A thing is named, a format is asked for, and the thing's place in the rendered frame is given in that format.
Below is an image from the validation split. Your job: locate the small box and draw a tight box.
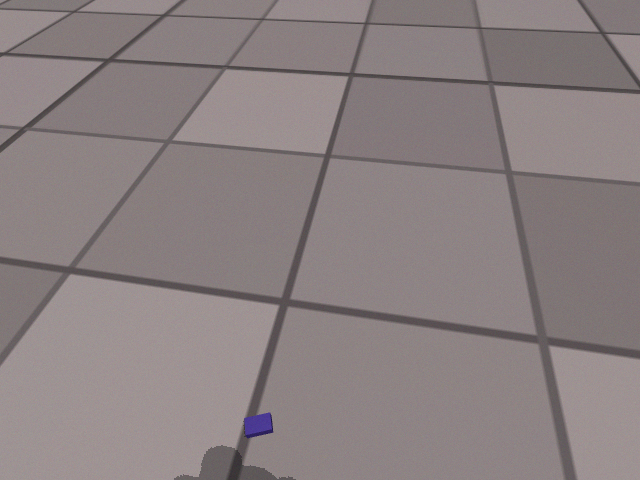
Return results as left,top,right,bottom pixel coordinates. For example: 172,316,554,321
244,412,273,438

